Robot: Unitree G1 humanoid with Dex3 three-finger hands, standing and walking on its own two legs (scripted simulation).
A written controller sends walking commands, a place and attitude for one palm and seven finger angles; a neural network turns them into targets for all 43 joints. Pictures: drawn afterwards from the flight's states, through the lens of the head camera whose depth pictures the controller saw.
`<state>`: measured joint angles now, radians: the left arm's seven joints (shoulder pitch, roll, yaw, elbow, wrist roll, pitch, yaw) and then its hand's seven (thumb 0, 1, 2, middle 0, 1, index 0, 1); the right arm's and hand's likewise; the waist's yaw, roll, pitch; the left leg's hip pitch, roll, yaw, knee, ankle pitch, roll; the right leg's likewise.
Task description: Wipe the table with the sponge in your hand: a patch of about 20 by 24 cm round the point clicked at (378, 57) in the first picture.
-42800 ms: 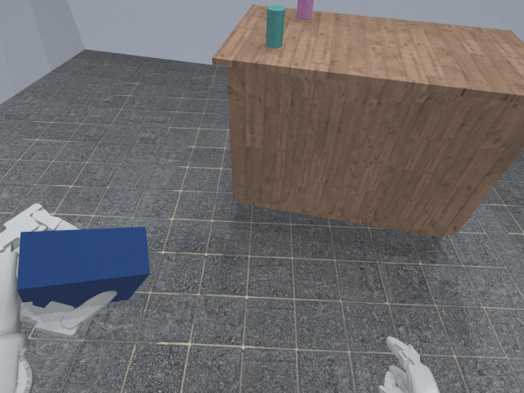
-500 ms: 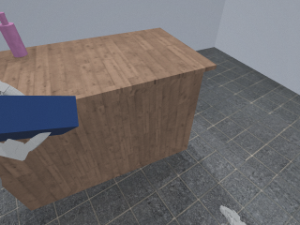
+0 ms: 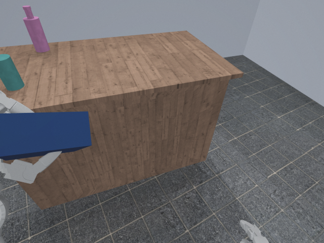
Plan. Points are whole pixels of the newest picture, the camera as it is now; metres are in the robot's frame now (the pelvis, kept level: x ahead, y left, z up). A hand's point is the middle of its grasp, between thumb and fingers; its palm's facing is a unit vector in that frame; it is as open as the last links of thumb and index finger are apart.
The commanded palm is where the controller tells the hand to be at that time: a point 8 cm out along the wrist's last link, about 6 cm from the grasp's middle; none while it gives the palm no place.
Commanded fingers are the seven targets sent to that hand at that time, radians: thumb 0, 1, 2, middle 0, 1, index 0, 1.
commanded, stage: stop stepping back and stand still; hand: left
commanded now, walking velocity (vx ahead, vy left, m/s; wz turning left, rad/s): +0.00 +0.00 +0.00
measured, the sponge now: (56, 136) +0.22 +0.20 +0.23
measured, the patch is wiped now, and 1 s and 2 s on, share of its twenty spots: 0.95 0.95 0.95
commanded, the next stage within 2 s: stand and wait in 0.04 s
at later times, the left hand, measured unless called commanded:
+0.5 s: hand (20, 117) +0.24 +0.27 +0.25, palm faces +0.47 -0.80 -0.36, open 9.4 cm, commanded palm +0.19 +0.31 +0.27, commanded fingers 0.00 0.10 1.30 -1.20 -1.60 -1.20 -1.60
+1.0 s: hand (19, 116) +0.25 +0.28 +0.25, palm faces +0.46 -0.82 -0.34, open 9.4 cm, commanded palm +0.19 +0.32 +0.27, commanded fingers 0.00 0.10 1.30 -1.20 -1.60 -1.20 -1.60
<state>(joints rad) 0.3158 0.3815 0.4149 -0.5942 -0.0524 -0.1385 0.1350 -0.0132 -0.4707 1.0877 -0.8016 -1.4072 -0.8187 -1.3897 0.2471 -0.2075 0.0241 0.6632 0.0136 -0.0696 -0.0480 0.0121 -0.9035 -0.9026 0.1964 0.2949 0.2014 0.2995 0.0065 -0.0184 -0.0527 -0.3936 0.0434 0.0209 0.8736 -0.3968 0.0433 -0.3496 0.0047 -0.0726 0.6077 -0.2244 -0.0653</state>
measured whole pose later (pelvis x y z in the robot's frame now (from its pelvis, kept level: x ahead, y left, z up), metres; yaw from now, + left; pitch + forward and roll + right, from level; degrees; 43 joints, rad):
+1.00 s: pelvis +0.03 +0.04 +0.02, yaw -1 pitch +0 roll -1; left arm 0.34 0.39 0.42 -0.58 -0.06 -0.15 0.16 -0.01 -0.47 1.09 -0.80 -1.41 -0.82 -1.39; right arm 0.17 -0.20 0.04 0.62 0.01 -0.05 -0.05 0.01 -0.90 -0.90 0.20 0.30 0.20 0.30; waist 0.01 0.02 -0.01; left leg -0.23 0.02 0.02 0.49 -0.25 0.01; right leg -0.24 0.02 0.00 0.42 -0.17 0.00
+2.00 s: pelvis +0.03 +0.03 +0.02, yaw -1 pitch +0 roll -1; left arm 0.36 0.39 0.41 -0.59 -0.06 -0.15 0.16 -0.01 -0.47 1.08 -0.80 -1.41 -0.82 -1.39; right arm 0.17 -0.22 0.02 0.61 0.02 -0.05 -0.05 0.01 -0.90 -0.90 0.20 0.30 0.20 0.30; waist 0.00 0.04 0.00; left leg -0.23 0.02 0.01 0.48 -0.25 0.00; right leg -0.24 0.02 -0.01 0.42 -0.18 -0.01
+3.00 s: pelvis +0.03 +0.03 +0.02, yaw -1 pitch +0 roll -1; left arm 0.37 0.39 0.42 -0.59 -0.06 -0.15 0.16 -0.01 -0.47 1.08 -0.80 -1.41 -0.82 -1.39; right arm 0.18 -0.22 0.02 0.61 0.02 -0.05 -0.05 0.01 -0.90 -0.90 0.20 0.30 0.20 0.30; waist 0.00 0.04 0.00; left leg -0.23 0.02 0.00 0.48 -0.25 0.00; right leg -0.24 0.02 -0.02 0.42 -0.19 -0.01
